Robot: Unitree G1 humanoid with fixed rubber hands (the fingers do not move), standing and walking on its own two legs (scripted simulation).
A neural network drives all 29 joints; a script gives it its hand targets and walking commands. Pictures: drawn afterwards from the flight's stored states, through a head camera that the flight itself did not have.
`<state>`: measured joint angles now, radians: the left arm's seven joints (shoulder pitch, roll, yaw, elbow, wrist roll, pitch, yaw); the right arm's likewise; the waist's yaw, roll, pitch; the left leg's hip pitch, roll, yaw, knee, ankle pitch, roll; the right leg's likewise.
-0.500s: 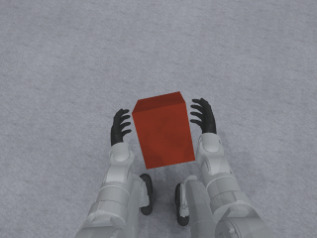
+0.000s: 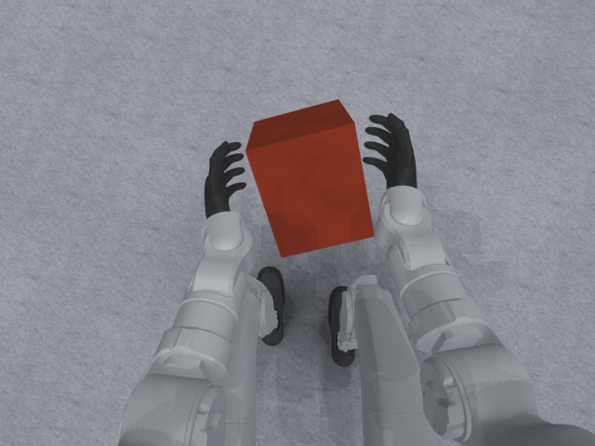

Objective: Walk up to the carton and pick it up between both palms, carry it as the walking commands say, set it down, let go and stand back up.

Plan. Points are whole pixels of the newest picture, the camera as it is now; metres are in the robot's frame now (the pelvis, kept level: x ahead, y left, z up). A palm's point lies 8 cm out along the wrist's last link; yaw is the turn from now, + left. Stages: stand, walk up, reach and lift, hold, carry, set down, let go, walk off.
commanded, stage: set down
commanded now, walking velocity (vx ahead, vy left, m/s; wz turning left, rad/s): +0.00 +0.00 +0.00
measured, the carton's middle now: (310, 175) +0.45 -0.02 -0.25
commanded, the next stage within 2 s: none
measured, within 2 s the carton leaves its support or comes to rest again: neither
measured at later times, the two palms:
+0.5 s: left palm (228, 188) +0.43 +0.11 -0.20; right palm (376, 167) +0.45 -0.12 -0.19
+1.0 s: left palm (236, 174) +0.47 +0.11 -0.27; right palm (366, 157) +0.49 -0.12 -0.26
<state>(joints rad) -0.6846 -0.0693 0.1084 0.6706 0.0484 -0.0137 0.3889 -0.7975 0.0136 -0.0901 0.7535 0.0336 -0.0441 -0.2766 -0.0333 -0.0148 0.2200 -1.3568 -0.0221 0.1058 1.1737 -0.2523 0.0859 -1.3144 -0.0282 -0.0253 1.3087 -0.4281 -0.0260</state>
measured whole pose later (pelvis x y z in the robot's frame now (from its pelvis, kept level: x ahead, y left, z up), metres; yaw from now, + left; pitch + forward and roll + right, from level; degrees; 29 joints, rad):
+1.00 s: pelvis -0.02 -0.01 -0.15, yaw +2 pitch +32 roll +1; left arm -1.10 0.01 0.19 0.78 0.00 0.15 0.42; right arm -1.18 -0.06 -0.20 0.89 0.00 0.12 -0.27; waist -0.03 -0.02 0.22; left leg -1.94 -0.01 0.11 1.74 -0.36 0.08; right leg -1.87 -0.01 -0.03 1.89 -0.58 -0.03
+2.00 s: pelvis -0.01 +0.00 -0.26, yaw +1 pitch +35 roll +1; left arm -1.52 0.18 0.44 0.98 0.07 0.16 0.18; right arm -1.44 -0.14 -0.27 0.88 -0.11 0.29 0.01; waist -0.02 0.02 0.37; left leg -2.28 0.00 0.11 2.06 -0.39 0.08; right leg -2.18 0.02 -0.03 2.21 -0.64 -0.04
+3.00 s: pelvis +0.01 -0.01 -0.26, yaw +1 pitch +38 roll +1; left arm -1.52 0.19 0.48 0.97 0.07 0.09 0.11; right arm -1.47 -0.14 -0.32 0.90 -0.17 0.20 0.07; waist -0.02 0.04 0.37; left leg -2.31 -0.03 0.10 2.08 -0.44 0.08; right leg -2.19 0.02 -0.03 2.23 -0.70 -0.04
